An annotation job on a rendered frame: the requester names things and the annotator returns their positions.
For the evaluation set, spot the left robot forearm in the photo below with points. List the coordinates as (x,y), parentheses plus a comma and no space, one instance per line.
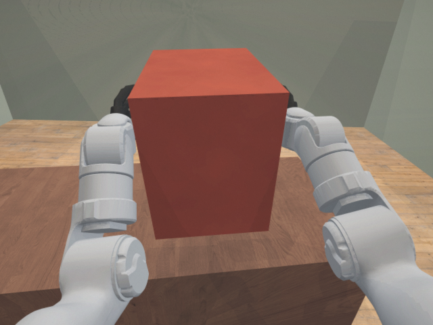
(106,172)

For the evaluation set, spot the robot left hand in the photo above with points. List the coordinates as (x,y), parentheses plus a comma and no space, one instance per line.
(121,104)

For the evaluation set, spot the right robot upper arm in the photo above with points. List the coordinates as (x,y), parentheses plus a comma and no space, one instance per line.
(371,248)

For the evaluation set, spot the carton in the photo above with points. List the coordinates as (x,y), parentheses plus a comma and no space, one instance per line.
(208,125)

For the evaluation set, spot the pedestal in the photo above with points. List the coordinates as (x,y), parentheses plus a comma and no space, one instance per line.
(276,277)

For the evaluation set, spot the right robot forearm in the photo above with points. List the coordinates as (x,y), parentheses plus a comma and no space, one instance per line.
(341,185)

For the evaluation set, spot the robot right hand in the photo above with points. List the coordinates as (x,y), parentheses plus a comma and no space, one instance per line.
(291,102)

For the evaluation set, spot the left robot upper arm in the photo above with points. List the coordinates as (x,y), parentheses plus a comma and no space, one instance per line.
(98,278)

